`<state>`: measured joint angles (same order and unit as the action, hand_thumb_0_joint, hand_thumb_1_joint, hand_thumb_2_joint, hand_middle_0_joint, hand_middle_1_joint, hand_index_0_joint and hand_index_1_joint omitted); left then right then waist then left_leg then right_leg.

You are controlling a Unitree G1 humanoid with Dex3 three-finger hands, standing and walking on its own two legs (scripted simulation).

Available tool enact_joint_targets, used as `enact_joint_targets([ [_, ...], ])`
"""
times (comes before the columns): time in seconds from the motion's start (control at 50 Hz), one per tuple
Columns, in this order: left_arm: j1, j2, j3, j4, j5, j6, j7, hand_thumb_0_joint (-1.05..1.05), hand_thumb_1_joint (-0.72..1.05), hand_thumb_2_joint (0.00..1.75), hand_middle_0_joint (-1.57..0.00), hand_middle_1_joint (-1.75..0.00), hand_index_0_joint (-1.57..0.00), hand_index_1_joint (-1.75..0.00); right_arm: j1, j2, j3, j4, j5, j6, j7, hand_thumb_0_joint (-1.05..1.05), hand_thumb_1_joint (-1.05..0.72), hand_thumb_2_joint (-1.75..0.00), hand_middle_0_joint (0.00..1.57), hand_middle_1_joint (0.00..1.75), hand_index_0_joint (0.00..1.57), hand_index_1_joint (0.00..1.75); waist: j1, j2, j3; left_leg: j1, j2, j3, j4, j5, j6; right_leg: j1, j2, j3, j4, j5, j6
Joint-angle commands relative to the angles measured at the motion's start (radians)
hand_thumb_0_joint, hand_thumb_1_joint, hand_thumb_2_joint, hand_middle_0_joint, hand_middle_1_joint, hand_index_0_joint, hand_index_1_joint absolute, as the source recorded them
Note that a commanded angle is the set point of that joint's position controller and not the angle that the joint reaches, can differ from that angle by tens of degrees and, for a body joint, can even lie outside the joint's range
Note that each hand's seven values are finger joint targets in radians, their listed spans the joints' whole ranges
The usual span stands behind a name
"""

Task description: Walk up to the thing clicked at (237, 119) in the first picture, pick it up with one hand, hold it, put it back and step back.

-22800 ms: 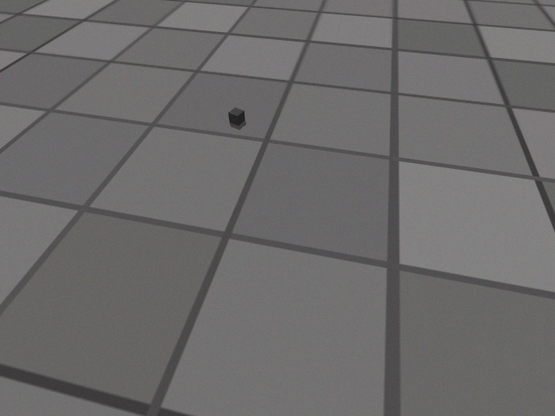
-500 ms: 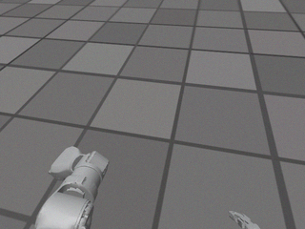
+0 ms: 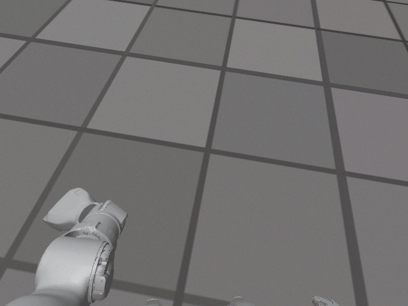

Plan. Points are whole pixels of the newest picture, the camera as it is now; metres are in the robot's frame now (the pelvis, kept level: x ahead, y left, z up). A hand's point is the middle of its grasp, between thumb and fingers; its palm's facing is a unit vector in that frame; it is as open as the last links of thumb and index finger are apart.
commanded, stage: crouch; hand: left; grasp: from above
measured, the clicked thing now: (90, 222) +0.34 +0.25 -0.11
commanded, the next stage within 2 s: lower in 1.40 s
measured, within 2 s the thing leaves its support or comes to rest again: neither
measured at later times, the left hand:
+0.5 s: hand (115, 233) +0.38 +0.26 -0.35, palm faces -0.13 -0.39 -0.91, open 10.5 cm
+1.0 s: hand (127, 236) +0.41 +0.25 -0.47, palm faces -0.16 -0.40 -0.90, open 11.0 cm
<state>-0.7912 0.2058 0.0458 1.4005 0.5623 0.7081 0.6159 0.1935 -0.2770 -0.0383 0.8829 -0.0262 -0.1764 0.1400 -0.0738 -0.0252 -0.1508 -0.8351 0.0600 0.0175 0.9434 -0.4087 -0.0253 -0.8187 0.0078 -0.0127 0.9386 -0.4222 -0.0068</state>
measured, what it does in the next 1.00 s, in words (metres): lowers itself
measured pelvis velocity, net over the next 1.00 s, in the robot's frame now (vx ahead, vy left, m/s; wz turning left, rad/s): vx -0.08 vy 0.01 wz -0.08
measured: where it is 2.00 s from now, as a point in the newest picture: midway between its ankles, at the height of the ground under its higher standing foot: outside the picture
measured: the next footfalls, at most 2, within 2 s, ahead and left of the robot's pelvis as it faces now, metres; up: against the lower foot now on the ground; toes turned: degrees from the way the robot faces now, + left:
none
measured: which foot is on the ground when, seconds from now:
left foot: down 0.00-1.00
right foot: down 0.00-1.00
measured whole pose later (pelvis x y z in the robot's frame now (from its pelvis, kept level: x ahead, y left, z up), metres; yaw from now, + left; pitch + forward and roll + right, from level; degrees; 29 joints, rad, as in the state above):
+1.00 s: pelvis -0.08 +0.01 -0.34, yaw -4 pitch +38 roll -5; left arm -1.23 0.60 0.35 1.63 0.69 0.49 0.64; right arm 0.16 -0.29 0.00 0.90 -0.12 -0.22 0.26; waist -0.26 0.05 -0.09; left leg -2.23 0.07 -0.08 2.23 -0.66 0.00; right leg -2.18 0.02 -0.05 2.19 -0.66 0.01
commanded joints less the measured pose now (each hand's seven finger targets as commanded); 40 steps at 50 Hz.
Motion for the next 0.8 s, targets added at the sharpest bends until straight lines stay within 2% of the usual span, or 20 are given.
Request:
enact_joint_targets([
  [0.0, -0.406, 0.147, 0.063, -0.013, 0.011, -0.040, 0.128, 0.00, 0.26, 0.74, -0.68, -0.76, -0.69, -0.74, 0.030, -0.139, -0.048, -0.053, -0.035, -0.043, 0.020, 0.00, -0.87, -0.89, 0.20, 0.30, 0.20, 0.30, -0.014, 0.057, -0.363, -0.032, -0.042, 0.015, 0.117, 0.218, -0.002, -0.025, 0.029, 0.016, 0.086, 0.272, -0.020],
  [0.06, -0.480, 0.181, 0.119, 0.005, -0.031, -0.063, 0.179, 0.00, 0.17, 0.79, -0.64, -0.76, -0.64, -0.76, 0.014, -0.149, -0.040, -0.051, -0.054, -0.047, 0.029, 0.00, -0.87, -0.89, 0.20, 0.30, 0.20, 0.30, -0.034, 0.106, -0.425, -0.117, -0.036, -0.007, 0.213, 0.153, -0.009, -0.185, 0.038, -0.012, 0.195, 0.195, -0.029],
  [0.08, -0.503, 0.213, 0.139, 0.015, -0.038, -0.075, 0.191, 0.00, 0.17, 0.82, -0.64, -0.77, -0.64, -0.78, 0.003, -0.155, -0.036, -0.043, -0.058, -0.049, 0.031, 0.00, -0.88, -0.89, 0.20, 0.30, 0.20, 0.30, -0.036, 0.123, -0.434, -0.165, -0.033, -0.016, 0.249, 0.118, -0.011, -0.255, 0.039, -0.019, 0.235, 0.154, -0.029],
  [0.1, -0.518, 0.212, 0.148, 0.031, -0.046, -0.089, 0.199, 0.00, 0.19, 0.82, -0.67, -0.75, -0.67, -0.76, -0.009, -0.156, -0.031, -0.040, -0.063, -0.048, 0.033, 0.00, -0.88, -0.89, 0.20, 0.30, 0.20, 0.30, -0.044, 0.128, -0.457, -0.203, -0.034, -0.019, 0.290, 0.100, -0.011, -0.303, 0.043, -0.025, 0.272, 0.136, -0.030],
  [0.14, -0.598, 0.264, 0.165, -0.010, -0.053, -0.126, 0.208, 0.00, 0.16, 0.81, -0.66, -0.75, -0.65, -0.76, -0.007, -0.165, -0.022, -0.038, -0.064, -0.042, 0.033, 0.00, -0.88, -0.89, 0.20, 0.30, 0.20, 0.30, -0.070, 0.143, -0.550, -0.225, -0.027, -0.039, 0.371, 0.089, -0.014, -0.392, 0.044, -0.039, 0.354, 0.127, -0.027],
  [0.16, -0.628, 0.306, 0.178, -0.008, -0.048, -0.141, 0.209, 0.00, 0.16, 0.80, -0.66, -0.73, -0.65, -0.74, -0.003, -0.170, -0.017, -0.034, -0.065, -0.038, 0.032, 0.00, -0.88, -0.89, 0.20, 0.30, 0.20, 0.30, -0.075, 0.156, -0.588, -0.244, -0.024, -0.048, 0.405, 0.087, -0.016, -0.414, 0.044, -0.046, 0.391, 0.121, -0.025],
  [0.18, -0.645, 0.315, 0.178, -0.010, -0.045, -0.153, 0.204, 0.00, 0.14, 0.81, -0.65, -0.74, -0.64, -0.75, 0.001, -0.174, -0.017, -0.025, -0.066, -0.034, 0.030, 0.00, -0.88, -0.89, 0.20, 0.30, 0.20, 0.30, -0.085, 0.168, -0.605, -0.255, -0.021, -0.051, 0.432, 0.074, -0.020, -0.440, 0.041, -0.054, 0.420, 0.106, -0.024],
  [0.22, -0.684, 0.278, 0.129, -0.026, -0.024, -0.173, 0.175, 0.00, 0.13, 0.85, -0.64, -0.80, -0.64, -0.81, 0.023, -0.201, -0.034, -0.009, -0.068, -0.037, 0.024, 0.00, -0.88, -0.90, 0.20, 0.30, 0.20, 0.30, -0.132, 0.171, -0.607, -0.315, -0.020, -0.058, 0.478, 0.019, -0.019, -0.526, 0.041, -0.066, 0.456, 0.056, -0.018],
  [0.24, -0.664, 0.343, 0.160, -0.002, -0.004, -0.179, 0.164, 0.00, 0.12, 0.84, -0.63, -0.81, -0.63, -0.82, 0.035, -0.186, -0.019, 0.007, -0.065, -0.030, 0.024, 0.00, -0.89, -0.90, 0.20, 0.30, 0.20, 0.30, -0.121, 0.171, -0.605, -0.367, -0.025, -0.046, 0.505, -0.018, -0.013, -0.537, 0.042, -0.060, 0.457, 0.008, -0.016],
  [0.26, -0.699, 0.316, 0.121, -0.031, 0.010, -0.186, 0.148, 0.00, 0.17, 0.84, -0.67, -0.79, -0.67, -0.80, 0.060, -0.201, -0.036, 0.011, -0.065, -0.033, 0.024, 0.00, -0.89, -0.90, 0.20, 0.30, 0.20, 0.30, -0.142, 0.173, -0.667, -0.366, -0.021, -0.048, 0.535, 0.004, -0.016, -0.544, 0.042, -0.061, 0.478, 0.030, -0.014],
  [0.28, -0.730, 0.381, 0.141, -0.047, 0.026, -0.192, 0.143, 0.00, 0.20, 0.82, -0.70, -0.78, -0.70, -0.79, 0.071, -0.207, -0.036, 0.015, -0.063, -0.031, 0.021, 0.00, -0.89, -0.90, 0.20, 0.30, 0.20, 0.30, -0.126, 0.213, -0.711, -0.355, -0.018, -0.049, 0.545, 0.005, -0.020, -0.544, 0.040, -0.064, 0.501, 0.026, -0.019],
  [0.32, -0.700, 0.441, 0.165, -0.035, 0.054, -0.185, 0.134, 0.00, 0.30, 0.80, -0.78, -0.76, -0.78, -0.76, 0.086, -0.213, -0.041, 0.013, -0.063, -0.023, 0.023, 0.00, -0.89, -0.90, 0.20, 0.30, 0.20, 0.30, -0.106, 0.258, -0.761, -0.357, -0.017, -0.045, 0.591, 0.031, -0.023, -0.561, 0.039, -0.073, 0.552, 0.047, -0.027],
  [0.34, -0.675, 0.443, 0.165, -0.036, 0.072, -0.180, 0.126, 0.00, 0.33, 0.80, -0.81, -0.74, -0.80, -0.75, 0.104, -0.204, -0.041, 0.018, -0.067, -0.019, 0.028, 0.00, -0.89, -0.90, 0.20, 0.30, 0.20, 0.30, -0.103, 0.281, -0.788, -0.357, -0.016, -0.049, 0.612, 0.063, -0.028, -0.568, 0.033, -0.079, 0.594, 0.081, -0.030],
  [0.38, -0.682, 0.476, 0.182, -0.018, 0.089, -0.176, 0.118, 0.00, 0.36, 0.77, -0.84, -0.69, -0.83, -0.70, 0.107, -0.190, -0.039, 0.011, -0.070, -0.012, 0.033, 0.00, -0.89, -0.90, 0.20, 0.30, 0.20, 0.30, -0.112, 0.260, -0.797, -0.459, -0.020, -0.035, 0.680, 0.038, -0.013, -0.568, 0.036, -0.071, 0.624, 0.069, -0.024],
  [0.42, -0.689, 0.519, 0.215, -0.006, 0.085, -0.180, 0.111, 0.00, 0.40, 0.74, -0.88, -0.62, -0.87, -0.64, 0.094, -0.175, -0.029, 0.000, -0.068, -0.014, 0.038, 0.00, -0.89, -0.90, 0.20, 0.30, 0.20, 0.30, -0.116, 0.243, -0.773, -0.540, -0.018, -0.043, 0.725, 0.002, 0.000, -0.617, 0.034, -0.069, 0.655, 0.036, -0.020],
  [0.5, -0.710, 0.495, 0.203, 0.041, 0.067, -0.198, 0.069, 0.00, 0.32, 0.65, -0.82, -0.54, -0.81, -0.55, 0.127, -0.160, -0.030, 0.017, -0.068, -0.023, 0.053, 0.00, -0.89, -0.90, 0.20, 0.30, 0.20, 0.30, -0.166, 0.192, -0.697, -0.699, -0.019, -0.043, 0.829, -0.047, 0.022, -0.712, 0.037, -0.062, 0.710, -0.027, -0.009],
  [0.52, -0.724, 0.505, 0.207, 0.047, 0.066, -0.204, 0.061, 0.00, 0.28, 0.64, -0.80, -0.53, -0.79, -0.55, 0.134, -0.162, -0.027, 0.018, -0.067, -0.024, 0.056, 0.00, -0.89, -0.90, 0.20, 0.30, 0.20, 0.30, -0.167, 0.185, -0.679, -0.728, -0.017, -0.039, 0.850, -0.046, 0.024, -0.724, 0.038, -0.058, 0.720, -0.025, -0.006],
  [0.6, -0.749, 0.479, 0.190, 0.074, 0.077, -0.213, 0.051, 0.00, 0.30, 0.63, -0.81, -0.55, -0.80, -0.56, 0.156, -0.172, -0.029, 0.032, -0.068, -0.038, 0.072, 0.00, -0.89, -0.90, 0.20, 0.30, 0.20, 0.30, -0.184, 0.211, -0.657, -0.767, -0.019, -0.045, 0.902, -0.081, 0.025, -0.815, 0.039, -0.063, 0.772, -0.061, -0.006],
  [0.7, -0.788, 0.563, 0.237, 0.110, 0.126, -0.201, 0.080, 0.00, 0.36, 0.62, -0.85, -0.53, -0.84, -0.54, 0.153, -0.224, -0.032, 0.032, -0.073, -0.045, 0.082, 0.00, -0.89, -0.90, 0.20, 0.30, 0.20, 0.30, -0.174, 0.311, -0.660, -0.760, -0.013, -0.074, 0.938, -0.143, 0.016, -0.980, 0.030, -0.089, 0.875, -0.107, -0.018],
  [0.78, -0.831, 0.587, 0.255, 0.089, 0.127, -0.203, 0.084, 0.00, 0.38, 0.66, -0.87, -0.54, -0.86, -0.56, 0.169, -0.233, -0.028, 0.034, -0.082, -0.047, 0.095, 0.00, -0.89, -0.90, 0.20, 0.30, 0.20, 0.30, -0.193, 0.340, -0.658, -0.764, -0.010, -0.082, 0.976, -0.133, 0.012, -1.033, 0.023, -0.102, 0.941, -0.089, -0.018],
])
